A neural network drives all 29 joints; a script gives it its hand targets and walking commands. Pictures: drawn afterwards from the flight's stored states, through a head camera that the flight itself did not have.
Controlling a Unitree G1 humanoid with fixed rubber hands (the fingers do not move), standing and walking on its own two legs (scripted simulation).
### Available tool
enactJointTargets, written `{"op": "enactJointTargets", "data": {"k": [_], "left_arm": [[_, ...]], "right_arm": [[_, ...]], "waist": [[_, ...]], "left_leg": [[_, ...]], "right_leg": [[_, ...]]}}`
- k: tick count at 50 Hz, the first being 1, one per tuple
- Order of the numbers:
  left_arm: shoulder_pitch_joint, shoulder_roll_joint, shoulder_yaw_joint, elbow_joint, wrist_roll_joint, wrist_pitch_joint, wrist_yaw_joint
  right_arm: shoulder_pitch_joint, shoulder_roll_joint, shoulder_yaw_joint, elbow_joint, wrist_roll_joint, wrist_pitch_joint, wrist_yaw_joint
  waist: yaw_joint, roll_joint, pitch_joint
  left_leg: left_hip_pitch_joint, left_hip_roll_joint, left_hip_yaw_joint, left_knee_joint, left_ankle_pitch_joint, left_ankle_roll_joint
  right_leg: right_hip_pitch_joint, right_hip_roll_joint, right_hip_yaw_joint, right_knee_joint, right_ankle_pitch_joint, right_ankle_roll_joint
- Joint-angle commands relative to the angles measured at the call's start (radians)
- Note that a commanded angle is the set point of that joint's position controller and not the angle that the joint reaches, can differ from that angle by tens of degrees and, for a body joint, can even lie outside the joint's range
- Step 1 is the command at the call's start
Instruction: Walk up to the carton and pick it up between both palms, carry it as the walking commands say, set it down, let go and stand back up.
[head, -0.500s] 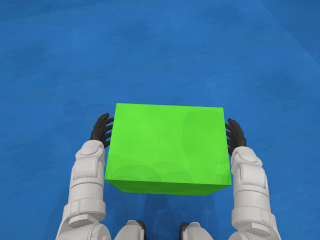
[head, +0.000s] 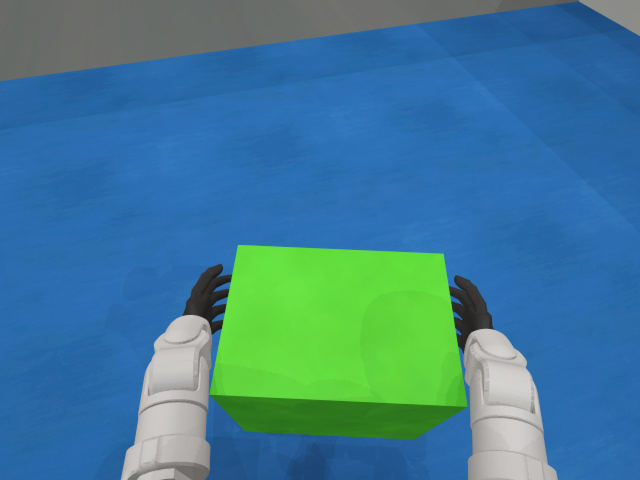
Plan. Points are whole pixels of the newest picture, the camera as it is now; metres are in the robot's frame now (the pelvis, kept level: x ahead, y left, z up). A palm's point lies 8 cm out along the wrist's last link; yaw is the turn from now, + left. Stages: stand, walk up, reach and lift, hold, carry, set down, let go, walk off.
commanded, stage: reach and lift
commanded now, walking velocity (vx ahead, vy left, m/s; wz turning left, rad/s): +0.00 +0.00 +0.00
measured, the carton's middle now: (334, 351) +0.31 +0.00 -0.07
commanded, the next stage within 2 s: hold in 1.42 s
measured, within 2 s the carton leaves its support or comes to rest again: neither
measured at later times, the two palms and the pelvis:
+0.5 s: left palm (183, 318) +0.30 +0.18 +0.06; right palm (493, 329) +0.29 -0.18 +0.06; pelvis +0.01 +0.00 +0.01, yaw +0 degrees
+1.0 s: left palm (183, 323) +0.29 +0.18 +0.05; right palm (492, 333) +0.29 -0.18 +0.05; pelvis +0.01 +0.00 +0.01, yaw +0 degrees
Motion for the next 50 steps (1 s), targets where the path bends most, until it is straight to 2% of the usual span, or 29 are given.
{"op": "enactJointTargets", "data": {"k": [1,17,25,30,50], "left_arm": [[-0.447,-0.866,-0.587,-0.019,-0.188,0.0,-0.213],[-0.376,-0.793,-0.631,-0.18,-0.242,0.136,-0.194],[-0.339,-0.756,-0.648,-0.257,-0.248,0.196,-0.173],[-0.354,-0.75,-0.643,-0.262,-0.243,0.201,-0.164],[-0.352,-0.744,-0.658,-0.28,-0.248,0.19,-0.15]], "right_arm": [[-0.477,0.845,0.603,-0.015,0.189,0.002,0.211],[-0.404,0.813,0.667,-0.155,0.232,0.134,0.175],[-0.371,0.771,0.689,-0.23,0.238,0.191,0.149],[-0.382,0.75,0.679,-0.233,0.239,0.196,0.141],[-0.379,0.73,0.693,-0.262,0.258,0.186,0.136]], "waist": [[0.003,0.008,-0.38],[0.007,0.001,-0.194],[-0.004,0.004,-0.12],[-0.007,0.006,-0.091],[-0.002,0.006,-0.144]], "left_leg": [[0.267,-0.105,-0.034,-0.056,0.222,0.014],[0.414,-0.105,-0.023,-0.161,0.204,0.017],[0.45,-0.101,-0.027,-0.199,0.184,0.015],[0.436,-0.099,-0.03,-0.201,0.148,0.013],[0.444,-0.104,-0.032,-0.193,0.193,0.009]], "right_leg": [[0.191,0.111,0.024,-0.065,0.199,-0.023],[0.345,0.104,0.035,-0.176,0.191,-0.016],[0.382,0.099,0.026,-0.215,0.176,-0.013],[0.39,0.099,0.023,-0.215,0.142,-0.016],[0.406,0.105,0.019,-0.2,0.175,-0.01]]}}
